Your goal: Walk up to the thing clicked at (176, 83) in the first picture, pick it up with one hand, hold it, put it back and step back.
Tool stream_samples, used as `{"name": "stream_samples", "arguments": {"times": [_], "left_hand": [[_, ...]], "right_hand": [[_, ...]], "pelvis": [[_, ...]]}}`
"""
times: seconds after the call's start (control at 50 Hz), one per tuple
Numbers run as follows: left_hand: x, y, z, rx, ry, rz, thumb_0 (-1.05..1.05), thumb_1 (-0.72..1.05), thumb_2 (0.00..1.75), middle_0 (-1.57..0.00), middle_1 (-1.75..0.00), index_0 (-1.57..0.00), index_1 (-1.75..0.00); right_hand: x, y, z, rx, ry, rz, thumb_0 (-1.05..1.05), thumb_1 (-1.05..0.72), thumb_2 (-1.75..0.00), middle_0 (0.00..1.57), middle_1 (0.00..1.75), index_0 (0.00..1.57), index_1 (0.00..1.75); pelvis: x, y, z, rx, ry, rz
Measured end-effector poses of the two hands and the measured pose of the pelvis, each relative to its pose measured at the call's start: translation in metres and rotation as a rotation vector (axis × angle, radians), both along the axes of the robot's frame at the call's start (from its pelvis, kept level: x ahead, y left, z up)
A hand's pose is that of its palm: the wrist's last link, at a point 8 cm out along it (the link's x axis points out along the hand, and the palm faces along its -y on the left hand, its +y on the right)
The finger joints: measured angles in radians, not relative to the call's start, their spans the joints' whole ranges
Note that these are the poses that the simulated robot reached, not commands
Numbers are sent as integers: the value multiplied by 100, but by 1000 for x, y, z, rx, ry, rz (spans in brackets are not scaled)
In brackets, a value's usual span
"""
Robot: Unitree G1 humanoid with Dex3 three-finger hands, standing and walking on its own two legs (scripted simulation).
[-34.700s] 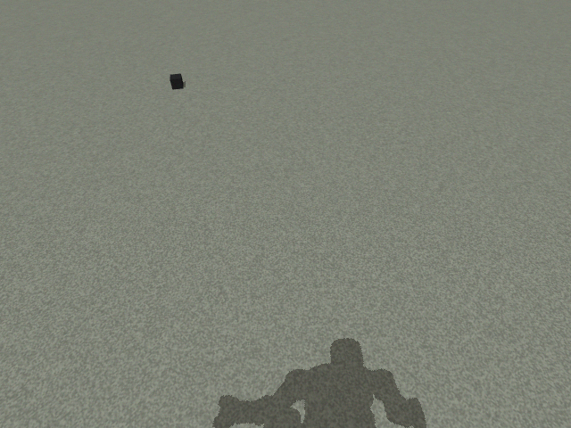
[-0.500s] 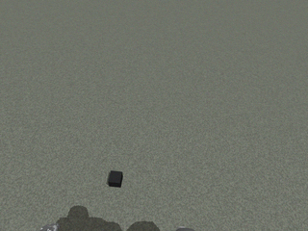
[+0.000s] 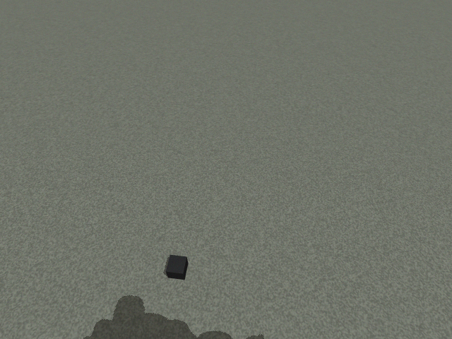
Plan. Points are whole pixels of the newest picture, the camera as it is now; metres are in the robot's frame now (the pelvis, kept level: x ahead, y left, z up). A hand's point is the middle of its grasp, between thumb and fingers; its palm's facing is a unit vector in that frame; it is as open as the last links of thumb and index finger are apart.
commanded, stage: walk up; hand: left
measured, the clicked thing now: (177, 267) +0.52 +0.22 -0.73
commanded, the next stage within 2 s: none
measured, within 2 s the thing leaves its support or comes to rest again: neither
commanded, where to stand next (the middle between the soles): +0.13 -0.02 m, yaw -1 degrees
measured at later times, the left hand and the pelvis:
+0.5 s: hand out of the picture +0.12 +0.23 -0.14, palm faces -0.04 -0.94 -0.33, open 7.4 cm; pelvis +0.01 -0.01 +0.01, yaw -1 degrees
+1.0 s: hand out of the picture +0.15 +0.23 -0.14, palm faces -0.07 -0.91 -0.40, open 7.4 cm; pelvis +0.07 -0.03 +0.01, yaw -3 degrees
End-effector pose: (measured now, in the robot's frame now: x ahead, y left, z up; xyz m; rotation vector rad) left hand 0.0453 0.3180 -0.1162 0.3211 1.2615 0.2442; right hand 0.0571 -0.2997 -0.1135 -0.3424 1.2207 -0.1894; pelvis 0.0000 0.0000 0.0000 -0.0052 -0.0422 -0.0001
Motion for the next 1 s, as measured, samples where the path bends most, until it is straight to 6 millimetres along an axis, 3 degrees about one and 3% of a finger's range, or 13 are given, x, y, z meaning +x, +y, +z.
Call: {"name": "stream_samples", "arguments": {"times": [0.16,0.3,0.4,0.56,0.66,0.76,0.9,1.0], "left_hand": [[41,-22,10,-18,-64,-41,1,90,90,-20,-30,-20,-30],[67,-37,15,-34,-117,-68,1,90,90,-20,-30,-20,-30],[71,-42,15,-43,-117,-79,1,90,90,-20,-30,-20,-30],[63,-41,13,-46,-79,-88,1,90,90,-20,-30,-20,-30],[61,-35,12,-20,-29,-97,1,90,90,-20,-30,-20,-30],[72,-41,16,28,-27,-96,1,90,90,-20,-30,-20,-30],[76,-50,28,52,15,-87,1,90,90,-20,-30,-20,-30],[100,-51,20,40,-4,-84,1,90,90,-20,-30,-20,-30]], "right_hand": [[41,4,-1,34,-68,2,0,-90,-89,20,30,21,30],[52,-5,7,25,-89,-4,0,-90,-89,20,30,21,30],[44,-13,12,9,-72,-19,0,-90,-89,20,30,21,30],[19,-21,11,4,-24,-49,0,-90,-89,20,30,20,30],[-2,-32,4,10,-3,-92,0,-90,-89,20,30,21,30],[-16,-53,-11,13,104,-116,0,-90,-89,20,30,21,30],[18,-56,-7,21,113,-116,0,-90,-89,20,30,20,30],[48,-46,-11,12,86,-104,0,-90,-90,20,30,20,30]], "pelvis": [[7,-4,6,9,6,2],[9,-9,10,11,4,-3],[8,-12,12,10,4,-9],[9,-13,13,10,1,-22],[25,-20,8,27,1,-46],[43,-38,1,5,-12,-39],[64,-41,12,18,-1,-61],[71,-32,8,4,-2,-56]]}}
